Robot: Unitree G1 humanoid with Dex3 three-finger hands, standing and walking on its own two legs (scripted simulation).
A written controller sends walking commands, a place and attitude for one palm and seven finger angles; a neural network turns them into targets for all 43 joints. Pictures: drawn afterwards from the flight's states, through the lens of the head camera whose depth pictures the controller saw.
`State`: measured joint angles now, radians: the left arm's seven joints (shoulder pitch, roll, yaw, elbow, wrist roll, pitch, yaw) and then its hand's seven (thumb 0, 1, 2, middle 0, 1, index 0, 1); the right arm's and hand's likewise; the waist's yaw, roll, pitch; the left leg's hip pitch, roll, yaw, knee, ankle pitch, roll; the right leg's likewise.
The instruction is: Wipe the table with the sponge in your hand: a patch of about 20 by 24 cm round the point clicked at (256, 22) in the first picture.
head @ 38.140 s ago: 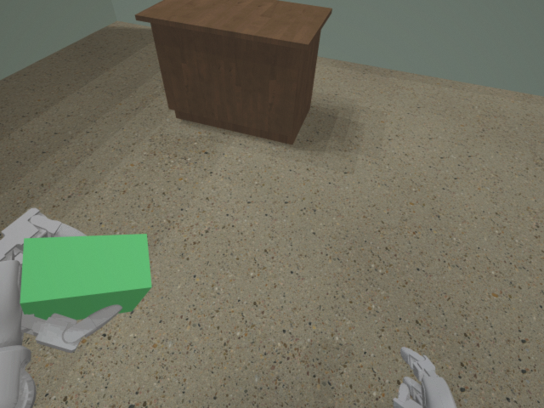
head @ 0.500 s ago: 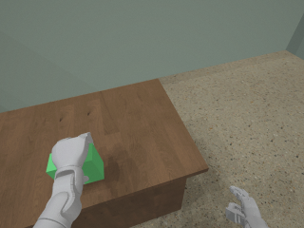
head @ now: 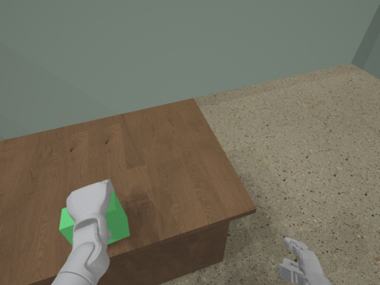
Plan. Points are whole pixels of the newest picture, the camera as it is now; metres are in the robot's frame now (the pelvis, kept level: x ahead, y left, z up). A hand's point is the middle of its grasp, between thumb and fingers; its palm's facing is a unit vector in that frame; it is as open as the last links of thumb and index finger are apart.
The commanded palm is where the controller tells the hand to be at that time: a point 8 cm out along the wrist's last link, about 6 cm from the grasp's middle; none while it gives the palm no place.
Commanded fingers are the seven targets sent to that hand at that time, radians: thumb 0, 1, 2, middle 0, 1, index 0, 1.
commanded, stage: lower the sponge onto the table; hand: left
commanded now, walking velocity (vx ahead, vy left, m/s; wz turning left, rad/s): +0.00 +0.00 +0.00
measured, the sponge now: (99, 226) +0.25 +0.27 -0.05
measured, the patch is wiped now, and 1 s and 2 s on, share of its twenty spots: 0.00 0.00 0.40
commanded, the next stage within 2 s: wipe forward along the first lane in 0.82 s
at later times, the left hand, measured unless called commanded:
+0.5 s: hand (106, 220) +0.26 +0.25 -0.03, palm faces -0.13 -0.09 -0.99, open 10.2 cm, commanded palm +0.24 +0.24 +0.03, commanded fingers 0.00 0.10 1.30 -1.20 -1.60 -1.20 -1.60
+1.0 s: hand (106, 219) +0.26 +0.25 -0.04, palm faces -0.12 -0.06 -0.99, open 10.2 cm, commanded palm +0.25 +0.26 +0.00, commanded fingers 0.00 0.10 1.30 -1.20 -1.60 -1.20 -1.60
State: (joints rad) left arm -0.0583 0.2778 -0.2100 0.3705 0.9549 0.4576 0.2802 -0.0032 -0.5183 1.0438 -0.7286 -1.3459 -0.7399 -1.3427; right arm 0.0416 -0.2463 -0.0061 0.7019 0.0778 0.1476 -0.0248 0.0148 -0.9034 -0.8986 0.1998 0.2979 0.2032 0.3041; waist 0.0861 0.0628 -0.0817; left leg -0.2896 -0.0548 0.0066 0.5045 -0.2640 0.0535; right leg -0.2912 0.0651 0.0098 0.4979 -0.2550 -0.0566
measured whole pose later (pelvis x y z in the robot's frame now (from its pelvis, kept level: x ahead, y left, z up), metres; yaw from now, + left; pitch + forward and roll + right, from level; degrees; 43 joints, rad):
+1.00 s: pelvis -0.02 -0.01 -0.01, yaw +1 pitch +7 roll +0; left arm -0.15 0.28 -0.17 0.57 1.01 0.30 0.34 -0.01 -0.54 1.05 -0.75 -1.32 -0.76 -1.32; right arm 0.09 -0.24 -0.02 0.70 0.07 0.13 -0.06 0.01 -0.90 -0.90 0.20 0.30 0.20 0.30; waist 0.07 0.05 -0.11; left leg -0.45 -0.04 -0.01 0.62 -0.28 0.04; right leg -0.45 0.08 -0.01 0.60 -0.27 -0.07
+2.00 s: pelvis -0.06 -0.03 -0.05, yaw +0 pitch +17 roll -1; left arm -0.68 0.56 0.02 1.13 1.02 0.11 0.35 0.02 -0.57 1.06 -0.78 -1.31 -0.79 -1.31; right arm 0.23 -0.28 0.00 0.71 0.08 0.08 -0.04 0.01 -0.90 -0.90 0.20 0.30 0.20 0.30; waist -0.05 0.04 -0.15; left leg -0.88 -0.01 -0.05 0.92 -0.37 0.04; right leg -0.85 0.12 -0.06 0.83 -0.29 -0.10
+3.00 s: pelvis -0.04 +0.03 -0.05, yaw +1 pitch +21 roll -5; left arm -0.94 0.51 -0.17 1.27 1.01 0.25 0.35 0.01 -0.57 1.08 -0.76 -1.33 -0.77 -1.34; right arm 0.29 -0.25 -0.01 0.78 0.04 0.08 -0.01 0.01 -0.90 -0.90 0.20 0.30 0.21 0.30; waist -0.08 0.04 -0.17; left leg -0.94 -0.07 -0.05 0.93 -0.36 0.08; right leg -0.88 0.07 -0.06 0.82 -0.32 -0.02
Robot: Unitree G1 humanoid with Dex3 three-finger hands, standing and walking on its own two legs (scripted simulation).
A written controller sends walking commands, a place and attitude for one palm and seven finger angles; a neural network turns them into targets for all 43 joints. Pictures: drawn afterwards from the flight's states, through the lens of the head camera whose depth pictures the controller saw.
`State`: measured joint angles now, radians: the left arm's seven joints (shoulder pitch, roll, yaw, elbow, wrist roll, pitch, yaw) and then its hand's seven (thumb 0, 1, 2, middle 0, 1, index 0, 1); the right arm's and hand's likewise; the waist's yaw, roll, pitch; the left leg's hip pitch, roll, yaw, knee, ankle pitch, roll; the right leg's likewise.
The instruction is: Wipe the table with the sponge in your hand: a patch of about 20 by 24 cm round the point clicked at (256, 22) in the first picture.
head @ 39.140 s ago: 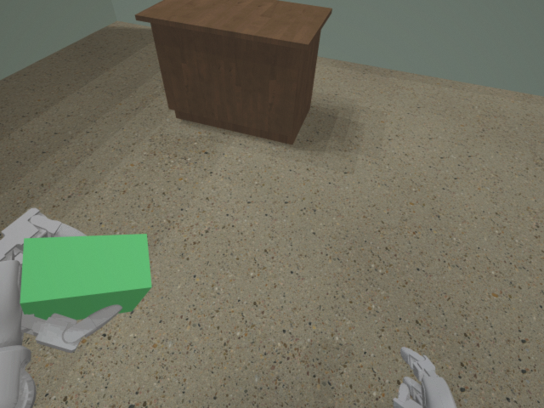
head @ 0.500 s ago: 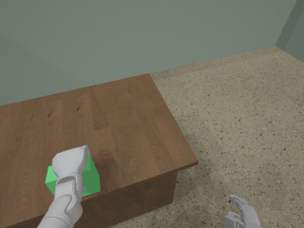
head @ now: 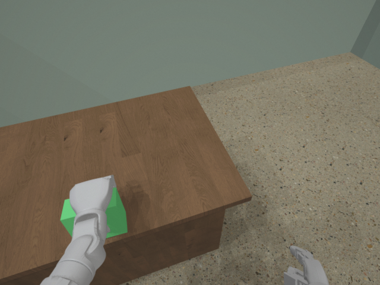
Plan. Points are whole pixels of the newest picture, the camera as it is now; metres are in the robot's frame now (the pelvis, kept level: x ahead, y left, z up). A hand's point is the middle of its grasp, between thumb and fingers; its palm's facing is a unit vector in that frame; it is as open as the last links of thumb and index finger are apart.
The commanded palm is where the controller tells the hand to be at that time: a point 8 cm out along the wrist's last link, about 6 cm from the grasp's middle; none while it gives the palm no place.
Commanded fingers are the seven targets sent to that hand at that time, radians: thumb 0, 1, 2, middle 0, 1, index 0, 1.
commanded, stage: wipe forward along the first lane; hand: left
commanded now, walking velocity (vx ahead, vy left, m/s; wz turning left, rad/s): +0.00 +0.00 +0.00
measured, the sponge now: (99, 220) +0.27 +0.27 -0.07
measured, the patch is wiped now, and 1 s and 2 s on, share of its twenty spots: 0.00 0.40 0.45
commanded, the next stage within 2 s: slide across to the middle lane in 1.54 s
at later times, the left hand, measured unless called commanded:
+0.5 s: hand (97, 187) +0.33 +0.29 -0.03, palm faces -0.13 +0.01 -0.99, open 10.2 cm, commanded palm +0.32 +0.29 +0.00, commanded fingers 0.00 0.10 1.30 -1.20 -1.60 -1.20 -1.60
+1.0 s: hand (94, 173) +0.37 +0.31 -0.03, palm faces -0.13 +0.01 -0.99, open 10.2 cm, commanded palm +0.37 +0.31 -0.01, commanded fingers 0.00 0.10 1.30 -1.20 -1.60 -1.20 -1.60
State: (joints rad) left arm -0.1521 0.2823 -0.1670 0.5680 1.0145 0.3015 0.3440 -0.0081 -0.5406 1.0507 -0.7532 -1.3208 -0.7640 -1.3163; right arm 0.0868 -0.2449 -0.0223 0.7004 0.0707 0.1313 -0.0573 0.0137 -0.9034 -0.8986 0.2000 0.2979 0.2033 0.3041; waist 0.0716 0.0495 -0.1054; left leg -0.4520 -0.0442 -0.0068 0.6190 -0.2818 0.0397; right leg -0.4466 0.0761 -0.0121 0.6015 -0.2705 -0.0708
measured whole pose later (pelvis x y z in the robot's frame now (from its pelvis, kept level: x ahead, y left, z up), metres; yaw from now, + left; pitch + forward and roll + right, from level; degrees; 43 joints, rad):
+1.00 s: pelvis -0.04 -0.02 -0.04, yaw -1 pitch +17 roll -1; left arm -0.68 0.56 0.02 1.13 1.02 0.11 0.35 0.02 -0.57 1.06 -0.78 -1.31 -0.79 -1.31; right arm 0.23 -0.28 0.00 0.71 0.08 0.08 -0.04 0.01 -0.90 -0.90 0.20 0.30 0.20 0.30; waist -0.05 0.04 -0.15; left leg -0.88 -0.01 -0.05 0.92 -0.37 0.04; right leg -0.85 0.12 -0.06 0.83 -0.29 -0.10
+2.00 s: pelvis -0.02 +0.04 -0.04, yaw +0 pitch +21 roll -5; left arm -0.94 0.51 -0.17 1.27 1.01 0.25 0.35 0.01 -0.57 1.08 -0.76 -1.33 -0.77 -1.34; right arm 0.29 -0.25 -0.01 0.78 0.04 0.08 -0.01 0.01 -0.90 -0.90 0.20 0.30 0.21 0.30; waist -0.08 0.04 -0.17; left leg -0.94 -0.07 -0.05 0.93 -0.36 0.08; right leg -0.88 0.07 -0.06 0.82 -0.32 -0.02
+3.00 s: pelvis +0.03 +0.04 -0.02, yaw -1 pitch +18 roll -4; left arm -0.79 0.29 -0.22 1.16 0.98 0.37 0.46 -0.01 -0.49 1.06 -0.66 -1.43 -0.67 -1.44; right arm 0.21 -0.23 -0.04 0.77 0.05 0.21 0.05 0.01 -0.90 -0.90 0.20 0.30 0.20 0.30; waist -0.04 0.03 -0.19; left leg -0.73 -0.06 -0.03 0.79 -0.38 0.09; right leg -0.68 0.08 -0.02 0.68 -0.32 -0.02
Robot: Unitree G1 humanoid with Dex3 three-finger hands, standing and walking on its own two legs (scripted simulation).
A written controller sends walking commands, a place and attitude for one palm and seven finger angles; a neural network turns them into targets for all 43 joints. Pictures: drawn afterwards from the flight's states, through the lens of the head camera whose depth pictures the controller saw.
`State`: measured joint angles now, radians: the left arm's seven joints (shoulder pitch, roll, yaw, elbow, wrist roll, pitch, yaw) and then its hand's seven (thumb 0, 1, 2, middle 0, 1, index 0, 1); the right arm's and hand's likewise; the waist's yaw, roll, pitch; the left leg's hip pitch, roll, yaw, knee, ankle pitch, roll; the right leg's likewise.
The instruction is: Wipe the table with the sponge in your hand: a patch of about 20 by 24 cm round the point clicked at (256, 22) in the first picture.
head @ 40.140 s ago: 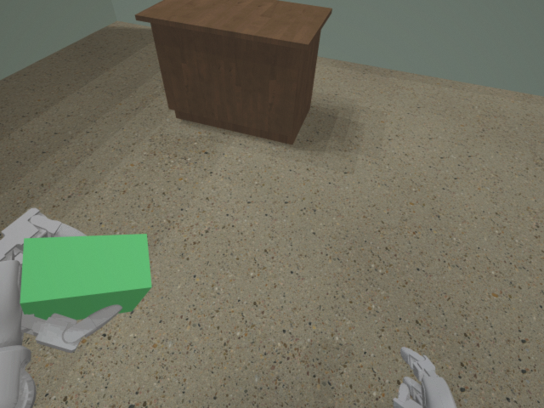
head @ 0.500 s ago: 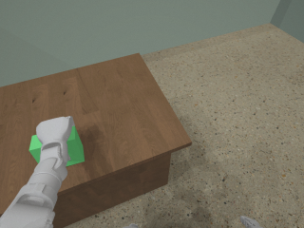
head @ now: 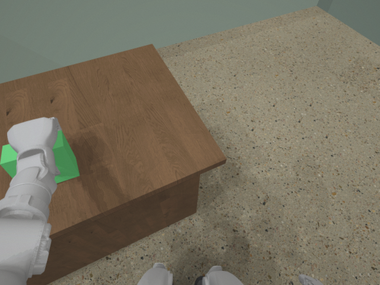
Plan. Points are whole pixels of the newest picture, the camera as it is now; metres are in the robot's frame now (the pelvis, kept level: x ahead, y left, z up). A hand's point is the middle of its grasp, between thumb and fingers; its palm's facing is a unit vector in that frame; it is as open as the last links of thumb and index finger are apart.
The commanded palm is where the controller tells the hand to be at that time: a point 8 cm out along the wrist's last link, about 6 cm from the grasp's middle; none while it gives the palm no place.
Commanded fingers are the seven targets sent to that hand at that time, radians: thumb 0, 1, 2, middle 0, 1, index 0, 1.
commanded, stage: wipe forward along the first lane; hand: left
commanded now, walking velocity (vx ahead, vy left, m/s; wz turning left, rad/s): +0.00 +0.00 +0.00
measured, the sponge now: (46, 166) +0.38 +0.35 -0.03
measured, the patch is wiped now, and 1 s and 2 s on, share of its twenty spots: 0.40 0.45 0.65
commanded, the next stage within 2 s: slide across to the middle lane in 0.54 s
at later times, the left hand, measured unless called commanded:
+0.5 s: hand (42, 134) +0.45 +0.37 +0.01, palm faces -0.13 +0.03 -0.99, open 10.2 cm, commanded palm +0.45 +0.34 +0.03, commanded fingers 0.00 0.10 1.30 -1.20 -1.60 -1.20 -1.60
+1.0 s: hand (44, 125) +0.48 +0.37 +0.01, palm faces -0.14 +0.05 -0.99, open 10.2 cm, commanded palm +0.49 +0.31 +0.05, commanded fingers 0.00 0.10 1.30 -1.20 -1.60 -1.20 -1.60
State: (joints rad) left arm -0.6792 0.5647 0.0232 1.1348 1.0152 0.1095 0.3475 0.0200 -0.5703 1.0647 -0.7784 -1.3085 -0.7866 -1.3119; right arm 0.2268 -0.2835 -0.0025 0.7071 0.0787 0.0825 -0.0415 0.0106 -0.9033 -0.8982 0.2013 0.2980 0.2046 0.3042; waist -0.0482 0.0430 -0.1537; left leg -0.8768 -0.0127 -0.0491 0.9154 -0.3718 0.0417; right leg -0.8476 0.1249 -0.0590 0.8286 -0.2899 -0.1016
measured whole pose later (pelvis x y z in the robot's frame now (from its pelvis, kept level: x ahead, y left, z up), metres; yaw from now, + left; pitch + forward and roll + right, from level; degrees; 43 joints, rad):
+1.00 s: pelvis +0.02 +0.06 +0.00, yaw +1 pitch +21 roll -5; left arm -0.94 0.51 -0.17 1.27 1.01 0.25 0.35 0.01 -0.57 1.08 -0.76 -1.33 -0.77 -1.34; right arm 0.29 -0.25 -0.01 0.78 0.04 0.08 -0.01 0.01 -0.90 -0.90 0.20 0.30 0.21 0.30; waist -0.08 0.04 -0.17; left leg -0.94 -0.07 -0.05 0.93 -0.36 0.08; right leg -0.88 0.07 -0.06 0.82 -0.32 -0.02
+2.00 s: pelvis +0.07 +0.06 +0.02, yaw +0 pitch +18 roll -4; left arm -0.79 0.29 -0.22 1.16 0.98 0.37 0.46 -0.01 -0.49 1.06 -0.66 -1.43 -0.67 -1.44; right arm 0.21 -0.23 -0.04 0.77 0.05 0.21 0.05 0.01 -0.90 -0.90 0.20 0.30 0.20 0.30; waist -0.04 0.03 -0.19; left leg -0.73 -0.06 -0.03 0.79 -0.38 0.09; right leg -0.68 0.08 -0.02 0.68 -0.32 -0.02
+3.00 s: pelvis +0.06 +0.05 +0.03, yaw +0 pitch +11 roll -2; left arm -0.43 0.14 -0.36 0.80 0.99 0.54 0.45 -0.01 -0.47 1.05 -0.64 -1.44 -0.64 -1.45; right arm 0.11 -0.22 -0.01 0.68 0.07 0.28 0.05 0.01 -0.90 -0.90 0.20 0.30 0.20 0.30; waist 0.04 0.02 -0.19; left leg -0.54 -0.06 -0.02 0.71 -0.36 0.08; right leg -0.51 0.07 -0.01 0.64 -0.32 -0.04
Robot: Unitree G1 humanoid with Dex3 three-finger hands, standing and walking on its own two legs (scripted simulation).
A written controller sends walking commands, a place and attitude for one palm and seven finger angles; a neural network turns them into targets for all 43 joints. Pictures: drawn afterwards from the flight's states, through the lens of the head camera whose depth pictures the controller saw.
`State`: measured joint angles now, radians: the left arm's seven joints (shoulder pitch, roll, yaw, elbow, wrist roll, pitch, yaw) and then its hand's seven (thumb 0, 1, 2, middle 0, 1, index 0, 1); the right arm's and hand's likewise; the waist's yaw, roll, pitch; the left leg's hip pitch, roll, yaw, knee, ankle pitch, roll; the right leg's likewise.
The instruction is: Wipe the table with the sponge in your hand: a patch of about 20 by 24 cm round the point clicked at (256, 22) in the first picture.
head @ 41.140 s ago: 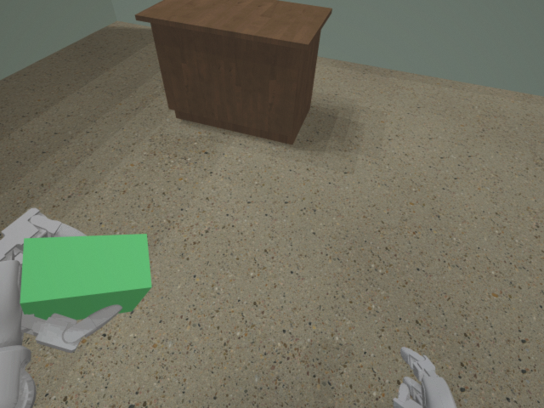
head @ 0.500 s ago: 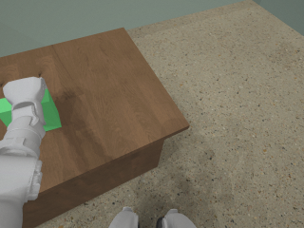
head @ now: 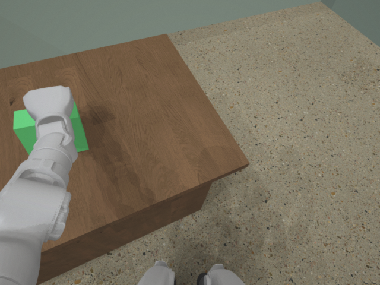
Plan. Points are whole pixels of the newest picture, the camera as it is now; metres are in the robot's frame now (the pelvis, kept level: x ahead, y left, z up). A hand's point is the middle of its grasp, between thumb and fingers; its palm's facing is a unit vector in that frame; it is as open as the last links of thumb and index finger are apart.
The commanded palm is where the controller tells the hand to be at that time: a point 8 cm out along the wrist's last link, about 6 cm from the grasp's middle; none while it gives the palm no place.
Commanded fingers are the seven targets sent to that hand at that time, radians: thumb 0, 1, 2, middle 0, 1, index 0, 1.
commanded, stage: slide across to the middle lane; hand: left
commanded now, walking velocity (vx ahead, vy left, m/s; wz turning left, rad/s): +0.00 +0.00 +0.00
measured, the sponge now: (56, 137) +0.44 +0.32 -0.03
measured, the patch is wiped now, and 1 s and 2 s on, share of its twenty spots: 0.45 0.65 0.80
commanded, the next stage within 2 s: wipe back along the middle lane in 0.50 s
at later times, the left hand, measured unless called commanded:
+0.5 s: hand (84, 109) +0.50 +0.25 +0.02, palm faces -0.12 +0.01 -0.99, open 10.3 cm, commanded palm +0.48 +0.20 +0.05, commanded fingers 0.00 0.10 1.30 -1.20 -1.60 -1.20 -1.60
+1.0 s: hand (90, 116) +0.48 +0.24 +0.01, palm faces -0.09 +0.02 -1.00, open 10.3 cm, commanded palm +0.44 +0.19 +0.04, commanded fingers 0.00 0.10 1.30 -1.20 -1.60 -1.20 -1.60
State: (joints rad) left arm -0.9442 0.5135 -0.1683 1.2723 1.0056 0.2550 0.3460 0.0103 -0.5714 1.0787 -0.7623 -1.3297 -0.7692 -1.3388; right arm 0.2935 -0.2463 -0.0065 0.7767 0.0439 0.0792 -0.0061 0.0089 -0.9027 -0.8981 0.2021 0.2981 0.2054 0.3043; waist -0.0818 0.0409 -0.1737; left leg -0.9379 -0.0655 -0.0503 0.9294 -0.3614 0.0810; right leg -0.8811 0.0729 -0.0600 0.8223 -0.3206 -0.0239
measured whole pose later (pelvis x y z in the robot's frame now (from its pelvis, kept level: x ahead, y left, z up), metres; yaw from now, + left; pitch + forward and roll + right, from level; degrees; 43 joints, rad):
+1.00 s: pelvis +0.05 +0.01 +0.02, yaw -1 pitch +18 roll -4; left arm -0.79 0.29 -0.22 1.16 0.98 0.37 0.46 -0.01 -0.49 1.06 -0.66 -1.43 -0.67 -1.44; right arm 0.21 -0.23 -0.04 0.77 0.05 0.21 0.05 0.01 -0.90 -0.90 0.20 0.30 0.20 0.30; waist -0.04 0.03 -0.19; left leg -0.73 -0.06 -0.03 0.79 -0.38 0.09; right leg -0.68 0.08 -0.02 0.68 -0.32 -0.02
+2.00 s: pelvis +0.04 -0.01 +0.03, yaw -1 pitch +11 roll -2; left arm -0.43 0.14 -0.36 0.80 0.99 0.54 0.45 -0.01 -0.47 1.05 -0.64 -1.44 -0.64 -1.45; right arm 0.11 -0.22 -0.01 0.68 0.07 0.28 0.05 0.01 -0.90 -0.90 0.20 0.30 0.20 0.30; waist 0.04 0.02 -0.19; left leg -0.54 -0.06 -0.02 0.71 -0.36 0.08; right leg -0.51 0.07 -0.01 0.64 -0.32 -0.04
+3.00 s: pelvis +0.03 -0.03 +0.03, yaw -1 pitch +10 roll -1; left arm -0.31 0.15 -0.36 0.68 1.00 0.53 0.44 0.00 -0.48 1.05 -0.66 -1.41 -0.67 -1.42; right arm 0.10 -0.23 -0.01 0.68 0.08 0.26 0.02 0.01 -0.91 -0.90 0.20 0.30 0.20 0.30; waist 0.05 0.03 -0.18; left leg -0.52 -0.05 -0.01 0.69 -0.34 0.05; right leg -0.51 0.09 0.00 0.66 -0.32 -0.07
